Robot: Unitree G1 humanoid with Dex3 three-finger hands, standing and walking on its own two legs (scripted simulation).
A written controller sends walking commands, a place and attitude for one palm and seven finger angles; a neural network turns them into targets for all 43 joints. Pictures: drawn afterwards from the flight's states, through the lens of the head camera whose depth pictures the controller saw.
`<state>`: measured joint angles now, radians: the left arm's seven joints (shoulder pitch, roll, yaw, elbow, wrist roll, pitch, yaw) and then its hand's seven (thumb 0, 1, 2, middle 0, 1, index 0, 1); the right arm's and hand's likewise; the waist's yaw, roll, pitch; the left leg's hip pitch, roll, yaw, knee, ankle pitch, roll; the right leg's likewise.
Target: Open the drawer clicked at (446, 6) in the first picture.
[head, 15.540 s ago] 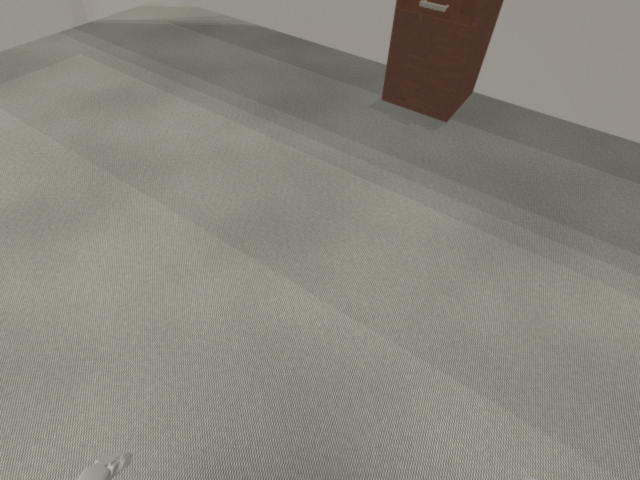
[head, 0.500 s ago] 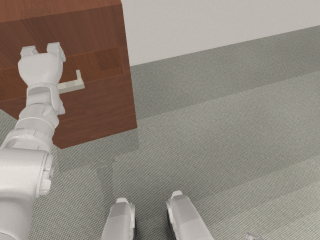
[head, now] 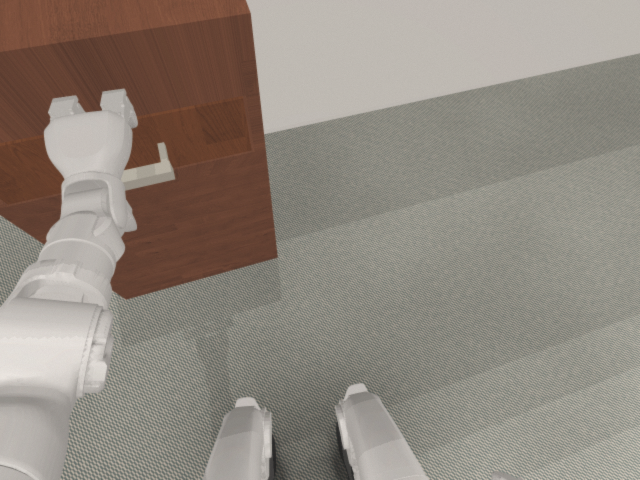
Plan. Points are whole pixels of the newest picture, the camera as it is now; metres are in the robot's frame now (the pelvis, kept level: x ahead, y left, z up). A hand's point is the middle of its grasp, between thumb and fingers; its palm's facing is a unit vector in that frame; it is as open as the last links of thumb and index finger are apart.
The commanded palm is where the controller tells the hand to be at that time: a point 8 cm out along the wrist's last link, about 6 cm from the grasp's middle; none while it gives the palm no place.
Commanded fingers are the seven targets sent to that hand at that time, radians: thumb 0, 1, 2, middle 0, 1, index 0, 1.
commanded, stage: move the hooked fingers above the handle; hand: left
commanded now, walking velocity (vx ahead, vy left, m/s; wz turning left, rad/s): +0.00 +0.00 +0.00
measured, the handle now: (123, 169) +0.56 +0.24 -0.06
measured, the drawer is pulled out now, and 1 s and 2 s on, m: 0.00 0.00 0.00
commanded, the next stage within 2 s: lower the fingers behind the handle in 1.12 s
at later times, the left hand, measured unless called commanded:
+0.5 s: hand (111, 165) +0.52 +0.22 +0.00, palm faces +0.02 +0.02 -1.00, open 13.6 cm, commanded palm +0.51 +0.25 +0.03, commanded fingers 0.00 -0.50 0.30 -0.30 -1.20 -0.30 -1.20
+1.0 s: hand (110, 166) +0.52 +0.22 +0.00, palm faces +0.02 +0.02 -1.00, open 13.7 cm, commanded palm +0.51 +0.26 +0.03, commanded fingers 0.00 -0.50 0.30 -0.30 -1.20 -0.30 -1.20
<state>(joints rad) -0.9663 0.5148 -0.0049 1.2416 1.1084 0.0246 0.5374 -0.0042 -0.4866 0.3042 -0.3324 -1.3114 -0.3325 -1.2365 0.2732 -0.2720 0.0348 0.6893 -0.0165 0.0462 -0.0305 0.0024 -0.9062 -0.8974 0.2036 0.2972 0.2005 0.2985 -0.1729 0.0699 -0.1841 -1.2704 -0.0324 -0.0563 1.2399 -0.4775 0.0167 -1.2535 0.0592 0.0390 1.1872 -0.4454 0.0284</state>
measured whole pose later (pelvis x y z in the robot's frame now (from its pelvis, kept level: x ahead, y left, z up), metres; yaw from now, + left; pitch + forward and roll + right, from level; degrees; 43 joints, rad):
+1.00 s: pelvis +0.00 -0.01 -0.01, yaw +0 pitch +29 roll -2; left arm -0.96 0.54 0.01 1.22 1.11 0.00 0.50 0.00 -0.49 0.30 -0.33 -1.29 -0.33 -1.23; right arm 0.28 -0.28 0.03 0.69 -0.02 0.03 -0.03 0.00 -0.91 -0.90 0.20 0.30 0.20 0.30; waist -0.17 0.07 -0.19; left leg -1.29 -0.02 -0.06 1.26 -0.49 0.01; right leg -1.28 0.07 0.03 1.22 -0.45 0.02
